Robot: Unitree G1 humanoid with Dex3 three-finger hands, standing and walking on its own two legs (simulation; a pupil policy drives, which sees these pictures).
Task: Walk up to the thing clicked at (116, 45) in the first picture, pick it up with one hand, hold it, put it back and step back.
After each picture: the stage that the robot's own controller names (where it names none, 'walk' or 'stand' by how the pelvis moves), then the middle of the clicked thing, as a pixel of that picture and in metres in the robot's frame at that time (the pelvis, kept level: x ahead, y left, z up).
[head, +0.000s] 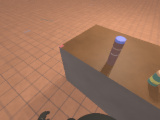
stand; (115, 52) +0.57 -0.17 +0.08
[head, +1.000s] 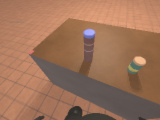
rise first; (88, 47) +0.52 +0.06 +0.10
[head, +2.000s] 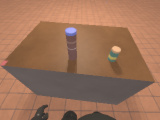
stand; (71, 46) +0.53 +0.17 +0.11
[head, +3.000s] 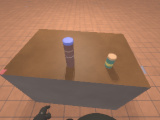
stand; (69, 54) +0.50 +0.18 +0.08
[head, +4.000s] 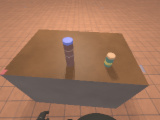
stand; (69, 53) +0.51 +0.18 +0.07
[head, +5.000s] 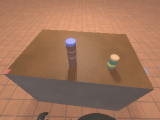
stand; (71, 54) +0.50 +0.17 +0.07
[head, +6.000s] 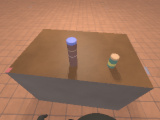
stand; (72, 53) +0.51 +0.16 +0.07
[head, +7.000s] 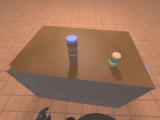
rise first; (72, 52) +0.51 +0.16 +0.08
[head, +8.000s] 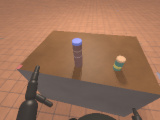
rise first; (77, 54) +0.51 +0.16 +0.08
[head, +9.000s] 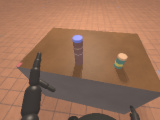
go down; (78, 51) +0.52 +0.14 +0.09
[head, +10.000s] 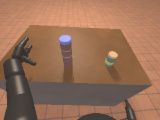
go down; (66, 53) +0.48 +0.15 +0.10
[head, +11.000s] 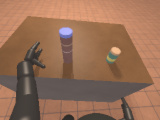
close in; (67, 48) +0.49 +0.14 +0.11
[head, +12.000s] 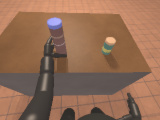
close; (59, 41) +0.52 +0.17 +0.14
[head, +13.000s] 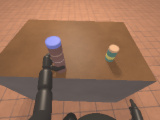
lift; (57, 57) +0.40 +0.19 +0.13
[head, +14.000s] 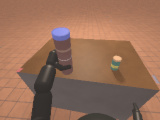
lift; (64, 55) +0.30 +0.15 +0.28
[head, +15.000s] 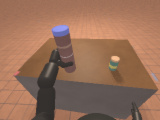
hold; (66, 52) +0.33 +0.14 +0.28
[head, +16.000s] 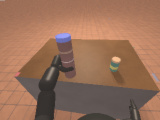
hold; (67, 58) +0.33 +0.14 +0.24
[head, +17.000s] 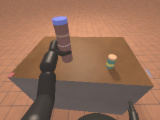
crouch; (64, 42) +0.41 +0.16 +0.28
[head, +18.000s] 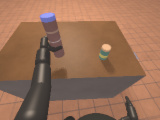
lower; (54, 38) +0.51 +0.17 +0.19
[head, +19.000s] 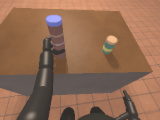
lower; (58, 40) +0.51 +0.16 +0.14
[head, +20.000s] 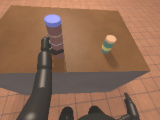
lower; (56, 40) +0.50 +0.17 +0.14
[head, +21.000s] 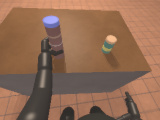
lower; (56, 41) +0.50 +0.17 +0.14
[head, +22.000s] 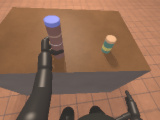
rest; (56, 40) +0.50 +0.17 +0.14
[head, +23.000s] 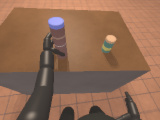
withdraw; (59, 41) +0.50 +0.15 +0.14
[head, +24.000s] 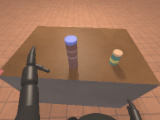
sink last; (72, 54) +0.46 +0.13 +0.12
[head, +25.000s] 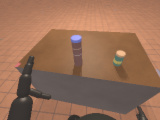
stand; (77, 52) +0.50 +0.15 +0.12
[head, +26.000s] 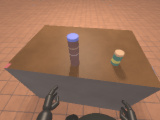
stand; (74, 51) +0.48 +0.15 +0.12
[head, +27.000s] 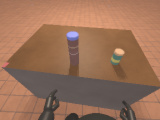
stand; (73, 50) +0.49 +0.14 +0.13
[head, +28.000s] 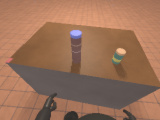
stand; (76, 48) +0.50 +0.14 +0.12
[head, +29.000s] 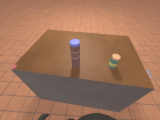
walk; (75, 55) +0.50 +0.14 +0.08
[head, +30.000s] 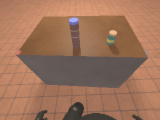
walk; (75, 34) +0.66 +0.19 +0.09
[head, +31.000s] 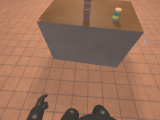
walk; (87, 7) +1.04 +0.12 +0.11
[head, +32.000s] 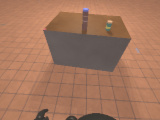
stand; (85, 20) +1.15 +0.14 +0.08
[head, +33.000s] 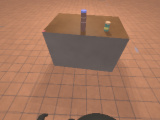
stand; (83, 21) +1.14 +0.14 +0.07
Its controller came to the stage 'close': yes
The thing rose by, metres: 0.20
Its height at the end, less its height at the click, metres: +0.00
